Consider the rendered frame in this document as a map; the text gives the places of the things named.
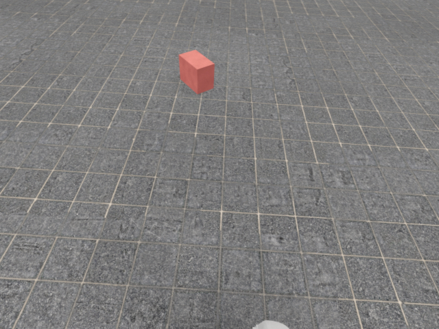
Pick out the carton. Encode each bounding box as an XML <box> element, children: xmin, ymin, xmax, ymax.
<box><xmin>179</xmin><ymin>50</ymin><xmax>215</xmax><ymax>94</ymax></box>

